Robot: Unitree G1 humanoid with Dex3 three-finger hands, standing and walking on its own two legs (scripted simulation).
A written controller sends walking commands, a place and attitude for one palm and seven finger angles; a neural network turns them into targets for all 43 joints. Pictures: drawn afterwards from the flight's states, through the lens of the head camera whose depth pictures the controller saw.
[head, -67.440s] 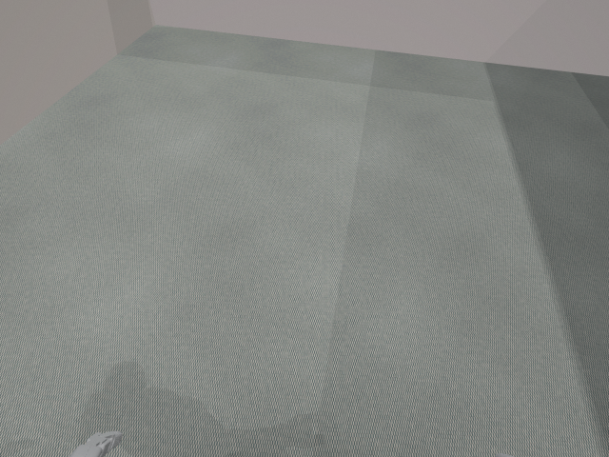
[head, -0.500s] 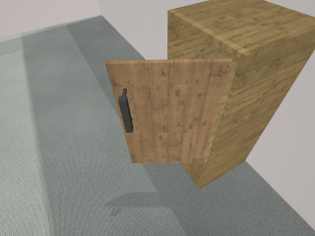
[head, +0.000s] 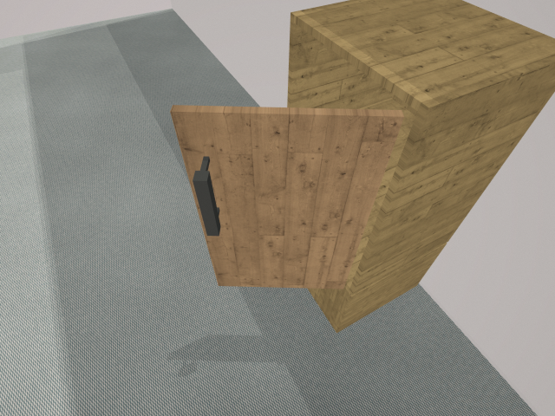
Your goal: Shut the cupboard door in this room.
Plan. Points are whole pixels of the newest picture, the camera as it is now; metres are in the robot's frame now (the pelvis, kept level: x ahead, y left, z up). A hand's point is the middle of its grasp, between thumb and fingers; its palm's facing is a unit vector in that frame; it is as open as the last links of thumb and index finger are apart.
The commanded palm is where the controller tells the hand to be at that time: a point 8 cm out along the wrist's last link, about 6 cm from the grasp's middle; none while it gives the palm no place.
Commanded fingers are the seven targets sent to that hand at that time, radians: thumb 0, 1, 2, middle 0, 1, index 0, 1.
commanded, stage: look again from close up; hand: left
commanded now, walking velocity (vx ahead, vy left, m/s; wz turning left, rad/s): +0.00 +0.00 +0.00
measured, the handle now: (209, 197) +0.48 +0.16 +0.00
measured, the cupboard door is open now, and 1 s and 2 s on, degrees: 60 60 60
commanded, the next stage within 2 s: raise the hand and make a fist in 0.30 s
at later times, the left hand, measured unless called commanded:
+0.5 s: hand (164, 415) +0.14 +0.18 -0.11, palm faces +0.22 -0.95 -0.22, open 7.4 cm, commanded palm +0.12 +0.21 -0.07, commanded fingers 0.00 0.90 0.90 -0.29 -0.40 -0.29 -0.40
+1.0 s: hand (163, 401) +0.15 +0.16 -0.03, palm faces +0.03 -1.00 -0.05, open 5.3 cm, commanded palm +0.13 +0.22 -0.04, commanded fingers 0.00 0.90 0.90 -0.75 -0.90 -0.75 -0.90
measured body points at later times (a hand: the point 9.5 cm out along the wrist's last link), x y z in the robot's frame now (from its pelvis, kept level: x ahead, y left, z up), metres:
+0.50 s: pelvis +0.03 -0.02 -0.01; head +0.05 -0.03 +0.44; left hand +0.13 +0.23 -0.09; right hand +0.09 -0.26 -0.15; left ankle +0.02 +0.10 -0.74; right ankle -0.02 -0.13 -0.73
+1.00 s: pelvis -0.04 -0.04 -0.12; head +0.02 -0.03 +0.33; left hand +0.14 +0.22 -0.03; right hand +0.21 -0.25 -0.17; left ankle +0.02 +0.10 -0.74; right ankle -0.02 -0.13 -0.74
